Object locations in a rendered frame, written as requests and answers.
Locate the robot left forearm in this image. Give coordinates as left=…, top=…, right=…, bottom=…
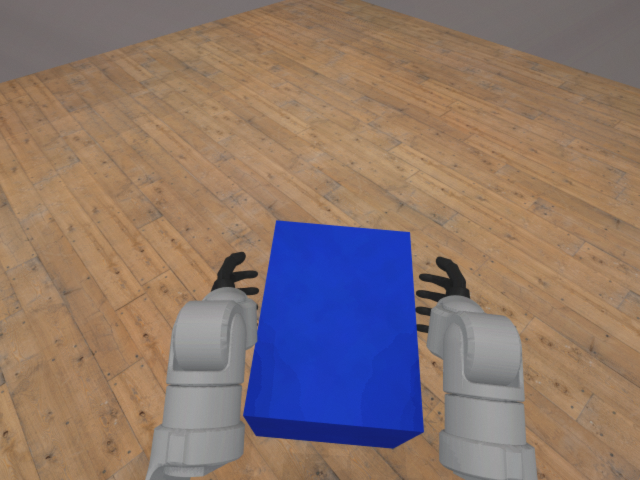
left=145, top=287, right=257, bottom=480

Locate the robot right forearm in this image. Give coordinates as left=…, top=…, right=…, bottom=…
left=426, top=295, right=538, bottom=480

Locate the robot left hand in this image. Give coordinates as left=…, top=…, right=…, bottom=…
left=211, top=252, right=259, bottom=326

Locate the robot right hand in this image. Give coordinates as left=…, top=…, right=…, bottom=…
left=415, top=257, right=470, bottom=333

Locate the carton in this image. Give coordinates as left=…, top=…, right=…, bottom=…
left=243, top=220, right=424, bottom=449

